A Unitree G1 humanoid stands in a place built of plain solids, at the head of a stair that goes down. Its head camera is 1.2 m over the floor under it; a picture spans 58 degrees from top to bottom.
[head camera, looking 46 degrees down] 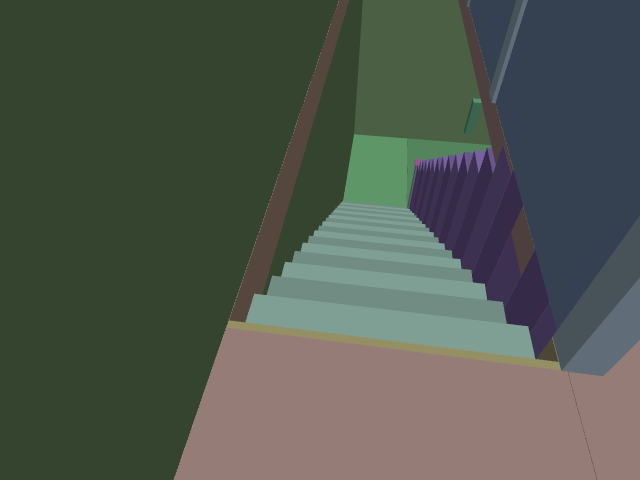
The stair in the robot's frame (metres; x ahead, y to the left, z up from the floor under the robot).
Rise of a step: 0.19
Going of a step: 0.25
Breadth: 1.05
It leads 8 degrees to the right of straight ahead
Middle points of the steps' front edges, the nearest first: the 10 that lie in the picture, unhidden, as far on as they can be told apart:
0.72 -0.22 0.00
0.97 -0.26 -0.19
1.21 -0.29 -0.37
1.46 -0.33 -0.56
1.71 -0.37 -0.74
1.96 -0.40 -0.93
2.20 -0.44 -1.11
2.45 -0.47 -1.30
2.70 -0.51 -1.48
2.95 -0.55 -1.67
